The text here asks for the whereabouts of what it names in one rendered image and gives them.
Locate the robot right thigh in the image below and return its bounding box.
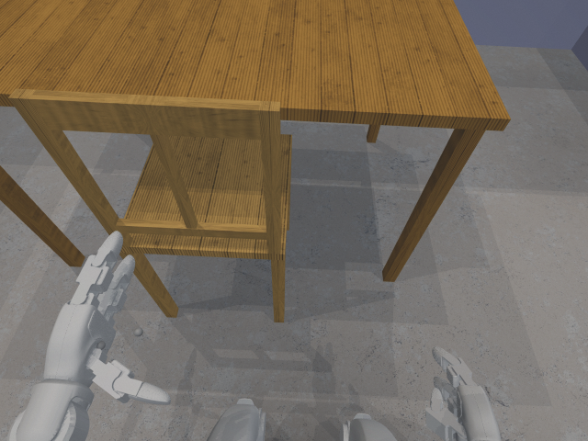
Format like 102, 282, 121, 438
339, 418, 397, 441

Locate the chair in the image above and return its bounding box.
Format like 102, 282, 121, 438
8, 89, 292, 322

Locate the robot left thigh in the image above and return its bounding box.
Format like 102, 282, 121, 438
207, 404, 266, 441

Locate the robot thigh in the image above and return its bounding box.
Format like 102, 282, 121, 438
207, 404, 266, 441
339, 418, 397, 441

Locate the left robot hand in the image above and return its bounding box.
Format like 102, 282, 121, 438
43, 231, 171, 405

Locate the robot left forearm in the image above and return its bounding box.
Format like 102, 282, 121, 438
7, 379, 95, 441

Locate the right robot hand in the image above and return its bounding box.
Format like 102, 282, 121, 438
425, 346, 501, 441

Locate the table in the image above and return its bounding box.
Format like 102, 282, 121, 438
0, 0, 511, 282

